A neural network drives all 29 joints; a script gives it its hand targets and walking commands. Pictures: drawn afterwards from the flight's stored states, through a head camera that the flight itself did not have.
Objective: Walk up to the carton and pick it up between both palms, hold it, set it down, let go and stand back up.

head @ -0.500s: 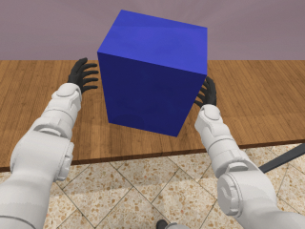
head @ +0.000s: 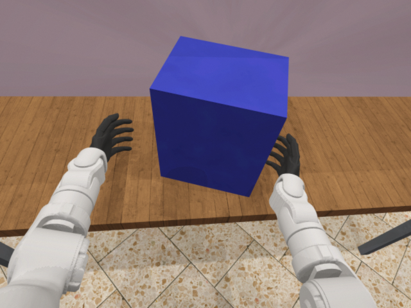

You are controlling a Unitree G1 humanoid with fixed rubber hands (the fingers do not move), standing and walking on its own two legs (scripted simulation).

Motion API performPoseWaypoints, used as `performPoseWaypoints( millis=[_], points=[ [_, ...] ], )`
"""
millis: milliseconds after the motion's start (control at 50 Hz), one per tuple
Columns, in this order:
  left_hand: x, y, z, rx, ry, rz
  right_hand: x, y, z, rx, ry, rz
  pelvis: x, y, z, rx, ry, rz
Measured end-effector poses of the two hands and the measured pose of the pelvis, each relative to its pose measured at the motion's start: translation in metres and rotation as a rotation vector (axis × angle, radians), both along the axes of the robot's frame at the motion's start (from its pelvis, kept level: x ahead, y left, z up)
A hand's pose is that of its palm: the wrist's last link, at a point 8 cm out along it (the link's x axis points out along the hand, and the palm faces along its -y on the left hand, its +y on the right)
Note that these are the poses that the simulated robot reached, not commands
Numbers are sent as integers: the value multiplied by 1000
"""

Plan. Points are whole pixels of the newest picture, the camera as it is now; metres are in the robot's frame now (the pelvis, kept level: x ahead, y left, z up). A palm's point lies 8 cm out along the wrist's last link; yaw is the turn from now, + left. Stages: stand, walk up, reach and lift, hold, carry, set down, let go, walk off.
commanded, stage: set down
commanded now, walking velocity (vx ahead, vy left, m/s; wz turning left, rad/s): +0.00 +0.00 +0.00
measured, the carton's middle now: (217, 123) +0.49 -0.05 +0.06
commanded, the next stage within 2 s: none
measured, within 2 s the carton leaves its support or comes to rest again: neither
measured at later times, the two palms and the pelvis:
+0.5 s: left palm (85, 182) +0.36 +0.22 +0.03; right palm (296, 204) +0.29 -0.19 +0.03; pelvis +0.01 -0.01 +0.01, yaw -1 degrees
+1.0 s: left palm (66, 206) +0.31 +0.24 +0.04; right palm (301, 223) +0.25 -0.18 +0.04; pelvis +0.01 -0.01 +0.01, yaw -1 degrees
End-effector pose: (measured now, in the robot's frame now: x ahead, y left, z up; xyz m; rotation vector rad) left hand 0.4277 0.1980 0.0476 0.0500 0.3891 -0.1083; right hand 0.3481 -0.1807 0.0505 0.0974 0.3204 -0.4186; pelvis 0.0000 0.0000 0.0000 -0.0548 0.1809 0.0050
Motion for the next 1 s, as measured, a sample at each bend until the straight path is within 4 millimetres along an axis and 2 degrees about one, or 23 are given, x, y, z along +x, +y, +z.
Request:
performPoseWaypoints(
  millis=[360,680,1000],
  points=[
    [-46,15,-12,2,3,-7,-41,-10,-17,17,-21,-26,12,-8,7,7,-111,-8],
    [-99,35,-15,23,5,15,-80,-3,-23,26,23,-8,11,-17,10,24,-182,-13],
    [-121,44,-7,17,-20,-9,-102,-1,-15,18,48,-10,14,-10,10,21,-215,-25]
  ],
)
